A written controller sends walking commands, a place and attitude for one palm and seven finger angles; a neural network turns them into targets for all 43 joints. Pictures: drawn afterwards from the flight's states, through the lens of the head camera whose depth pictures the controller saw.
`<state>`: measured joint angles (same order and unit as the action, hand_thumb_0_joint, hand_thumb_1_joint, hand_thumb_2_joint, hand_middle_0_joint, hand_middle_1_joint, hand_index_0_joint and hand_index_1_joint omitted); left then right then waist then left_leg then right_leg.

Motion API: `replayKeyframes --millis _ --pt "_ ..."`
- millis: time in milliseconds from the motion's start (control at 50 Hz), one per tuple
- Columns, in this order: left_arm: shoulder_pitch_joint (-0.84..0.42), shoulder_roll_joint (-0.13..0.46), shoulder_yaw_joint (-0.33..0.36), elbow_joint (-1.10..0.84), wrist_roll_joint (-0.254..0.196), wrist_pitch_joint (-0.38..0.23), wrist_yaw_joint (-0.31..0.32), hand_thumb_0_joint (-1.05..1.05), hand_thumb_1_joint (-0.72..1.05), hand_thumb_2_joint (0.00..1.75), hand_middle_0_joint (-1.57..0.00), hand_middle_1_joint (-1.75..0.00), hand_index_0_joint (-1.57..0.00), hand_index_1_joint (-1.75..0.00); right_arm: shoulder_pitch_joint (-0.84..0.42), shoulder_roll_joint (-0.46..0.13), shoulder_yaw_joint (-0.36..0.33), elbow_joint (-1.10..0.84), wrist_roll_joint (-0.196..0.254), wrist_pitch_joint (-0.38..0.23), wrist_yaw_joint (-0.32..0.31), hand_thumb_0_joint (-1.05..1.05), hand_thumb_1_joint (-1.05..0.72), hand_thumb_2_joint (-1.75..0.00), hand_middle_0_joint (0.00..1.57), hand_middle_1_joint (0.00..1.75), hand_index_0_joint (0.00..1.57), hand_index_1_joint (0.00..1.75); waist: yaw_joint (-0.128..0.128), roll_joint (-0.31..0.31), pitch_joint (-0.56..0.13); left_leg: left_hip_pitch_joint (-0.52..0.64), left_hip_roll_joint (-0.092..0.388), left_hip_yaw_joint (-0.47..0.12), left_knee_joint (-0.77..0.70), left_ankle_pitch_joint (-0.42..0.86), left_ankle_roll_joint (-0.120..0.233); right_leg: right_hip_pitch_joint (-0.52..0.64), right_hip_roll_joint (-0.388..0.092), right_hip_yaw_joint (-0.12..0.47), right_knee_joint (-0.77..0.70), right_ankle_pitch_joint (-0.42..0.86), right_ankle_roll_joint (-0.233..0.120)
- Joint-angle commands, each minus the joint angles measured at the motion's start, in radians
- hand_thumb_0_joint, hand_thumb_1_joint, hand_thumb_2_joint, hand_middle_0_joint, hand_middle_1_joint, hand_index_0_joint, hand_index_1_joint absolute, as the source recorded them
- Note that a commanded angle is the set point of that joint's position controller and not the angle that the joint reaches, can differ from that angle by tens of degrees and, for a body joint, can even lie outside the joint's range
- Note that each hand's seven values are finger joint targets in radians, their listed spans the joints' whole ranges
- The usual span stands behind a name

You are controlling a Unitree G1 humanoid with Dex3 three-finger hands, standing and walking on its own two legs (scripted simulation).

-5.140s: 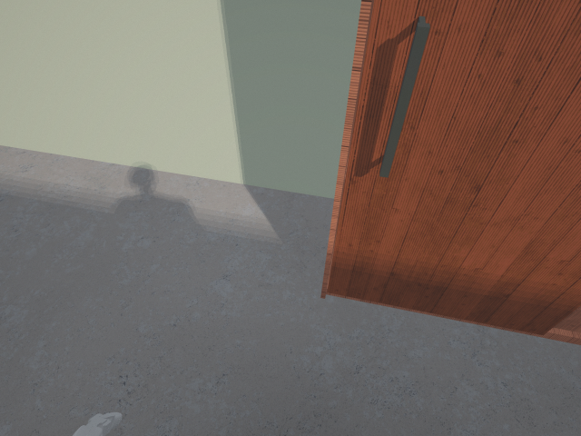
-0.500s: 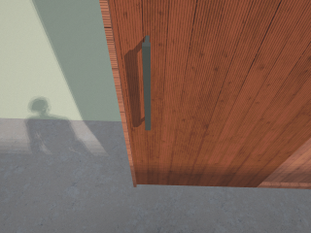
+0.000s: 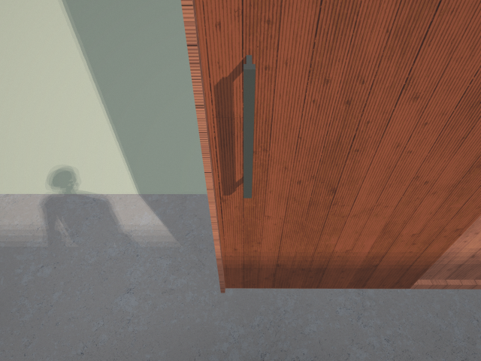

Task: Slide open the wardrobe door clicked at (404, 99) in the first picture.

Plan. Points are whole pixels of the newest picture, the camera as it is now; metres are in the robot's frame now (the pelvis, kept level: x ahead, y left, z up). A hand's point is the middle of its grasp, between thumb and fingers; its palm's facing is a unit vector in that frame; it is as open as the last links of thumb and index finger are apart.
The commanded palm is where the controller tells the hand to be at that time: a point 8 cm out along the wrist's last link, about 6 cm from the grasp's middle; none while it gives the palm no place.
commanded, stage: look again from close up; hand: left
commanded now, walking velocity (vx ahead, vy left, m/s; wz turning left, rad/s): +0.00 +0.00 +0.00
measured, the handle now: (248, 136) +0.53 +0.02 +0.10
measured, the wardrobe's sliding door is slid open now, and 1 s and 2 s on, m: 0.00 0.00 0.00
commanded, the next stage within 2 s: shuffle to correct the standing spot in 0.94 s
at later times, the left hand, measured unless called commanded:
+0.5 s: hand out of the picture +0.01 +0.14 -0.17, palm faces +0.02 -0.98 -0.18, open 7.3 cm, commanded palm none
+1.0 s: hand out of the picture +0.02 +0.13 -0.17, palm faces +0.04 -0.98 -0.19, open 7.4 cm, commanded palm none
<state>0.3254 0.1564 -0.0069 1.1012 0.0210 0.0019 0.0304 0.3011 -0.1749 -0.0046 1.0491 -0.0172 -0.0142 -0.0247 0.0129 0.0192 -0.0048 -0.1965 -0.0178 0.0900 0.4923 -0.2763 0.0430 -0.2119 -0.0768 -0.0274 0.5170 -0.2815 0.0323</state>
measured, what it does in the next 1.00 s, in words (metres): stands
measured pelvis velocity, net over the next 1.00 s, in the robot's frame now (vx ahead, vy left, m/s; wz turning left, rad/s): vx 0.02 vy -0.04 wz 0.00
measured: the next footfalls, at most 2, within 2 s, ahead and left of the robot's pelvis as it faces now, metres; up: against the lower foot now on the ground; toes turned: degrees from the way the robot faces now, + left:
left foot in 1.66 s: +0.11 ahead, +0.00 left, +0.00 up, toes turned +10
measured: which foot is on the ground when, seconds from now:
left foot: down 0.00-1.00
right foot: down 0.00-1.00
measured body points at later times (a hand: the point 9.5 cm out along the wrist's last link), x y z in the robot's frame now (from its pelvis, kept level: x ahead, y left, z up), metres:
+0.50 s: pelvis +0.02 -0.02 +0.00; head +0.03 -0.02 +0.45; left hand +0.01 +0.19 -0.16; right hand +0.01 -0.24 -0.16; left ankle +0.00 +0.09 -0.74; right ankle +0.00 -0.15 -0.74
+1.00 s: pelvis +0.02 -0.04 +0.00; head +0.04 -0.04 +0.45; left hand +0.02 +0.19 -0.16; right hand +0.03 -0.26 -0.16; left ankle +0.00 +0.09 -0.74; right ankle +0.00 -0.15 -0.74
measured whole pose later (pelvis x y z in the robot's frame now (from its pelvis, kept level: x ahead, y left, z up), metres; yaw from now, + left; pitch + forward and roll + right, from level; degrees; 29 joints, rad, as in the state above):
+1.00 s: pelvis +0.02 -0.04 +0.00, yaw +0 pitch -1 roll +1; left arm 0.28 0.15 0.00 1.12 0.01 -0.01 0.03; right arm 0.27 -0.15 0.00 1.14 -0.01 -0.02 -0.03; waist 0.01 0.00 0.03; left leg -0.16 0.03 0.07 0.45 -0.28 -0.01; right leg -0.17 -0.03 -0.05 0.48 -0.30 0.00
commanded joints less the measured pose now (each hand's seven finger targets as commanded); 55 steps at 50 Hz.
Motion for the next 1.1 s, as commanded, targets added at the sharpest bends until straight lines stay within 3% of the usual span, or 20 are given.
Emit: replayKeyframes --millis 0,180,280,360,540,700,800,1000,1080 --pt "0.052 0.083 0.011 -0.034 0.000 -0.012 -0.002 0.00 0.90 0.90 -0.20 -0.30 -0.20 -0.30 0.031 -0.107 -0.011 -0.044 -0.001 -0.019 0.000 0.00 -0.90 -0.90 0.20 0.30 0.20 0.30 0.002 -0.002 0.123 -0.139 0.134 -0.192 -0.238 -0.161 0.019 -0.026 -0.002 0.026 -0.069 -0.013 -0.057" --pt "0.040 0.095 0.013 -0.023 -0.007 -0.026 0.003 0.00 0.90 0.90 -0.20 -0.30 -0.20 -0.30 0.064 -0.075 0.000 0.012 0.005 -0.030 -0.003 0.00 -0.90 -0.90 0.20 0.30 0.20 0.30 -0.002 -0.048 0.045 -0.034 0.117 -0.119 -0.137 0.149 0.007 0.006 -0.033 0.050 -0.085 0.134 -0.057" --pt "0.036 0.092 0.012 -0.012 -0.007 -0.026 0.005 0.00 0.90 0.90 -0.20 -0.30 -0.20 -0.30 0.067 -0.062 0.002 0.034 0.006 -0.027 -0.005 0.00 -0.90 -0.90 0.20 0.30 0.20 0.30 -0.006 -0.045 0.071 -0.033 0.114 -0.108 -0.124 0.168 0.001 -0.001 -0.034 0.052 -0.089 0.157 -0.059" --pt "0.037 0.089 0.014 -0.007 -0.007 -0.026 0.006 0.00 0.90 0.90 -0.20 -0.30 -0.20 -0.30 0.062 -0.055 0.001 0.046 0.006 -0.027 -0.008 0.00 -0.90 -0.90 0.20 0.30 0.20 0.30 -0.005 -0.006 0.069 -0.019 0.115 -0.101 -0.114 0.190 -0.003 0.002 -0.033 0.053 -0.090 0.181 -0.060" --pt "0.042 0.084 0.015 -0.001 -0.005 -0.030 0.007 0.00 0.90 0.90 -0.20 -0.30 -0.20 -0.30 0.044 -0.046 -0.003 0.055 0.007 -0.023 -0.012 0.00 -0.90 -0.90 0.20 0.30 0.20 0.30 -0.006 -0.049 0.057 0.006 0.120 -0.091 -0.098 0.207 -0.008 0.011 -0.038 0.058 -0.103 0.241 -0.064" --pt "0.029 0.093 0.017 -0.004 -0.007 -0.028 0.004 0.00 0.90 0.90 -0.20 -0.30 -0.20 -0.30 0.031 -0.058 -0.002 0.056 0.005 -0.022 -0.012 0.00 -0.90 -0.90 0.20 0.30 0.20 0.30 -0.007 -0.012 0.057 0.011 0.120 -0.091 -0.102 0.214 -0.015 0.012 -0.036 0.059 -0.106 0.234 -0.067" --pt "0.027 0.095 0.020 -0.006 -0.006 -0.030 0.004 0.00 0.90 0.90 -0.20 -0.30 -0.20 -0.30 0.027 -0.060 -0.002 0.058 0.005 -0.023 -0.012 0.00 -0.90 -0.90 0.20 0.30 0.20 0.30 -0.005 -0.032 0.048 0.015 0.121 -0.092 -0.104 0.227 -0.016 0.027 -0.038 0.054 -0.107 0.252 -0.067" --pt "0.018 0.097 0.023 -0.009 -0.007 -0.029 0.003 0.00 0.90 0.90 -0.20 -0.30 -0.20 -0.30 0.025 -0.063 -0.002 0.063 0.004 -0.022 -0.013 0.00 -0.90 -0.90 0.20 0.30 0.20 0.30 -0.004 -0.032 0.049 0.021 0.125 -0.091 -0.111 0.225 -0.018 0.029 -0.036 0.056 -0.114 0.245 -0.069" --pt "0.035 0.079 0.024 0.001 -0.004 -0.019 0.001 0.00 0.90 0.90 -0.20 -0.30 -0.20 -0.30 0.040 -0.052 -0.002 0.072 -0.001 -0.016 -0.013 0.00 -0.90 -0.90 0.20 0.30 0.20 0.30 -0.007 -0.037 0.067 0.007 0.133 -0.092 -0.109 0.145 -0.014 0.012 -0.019 0.033 -0.106 0.123 -0.066"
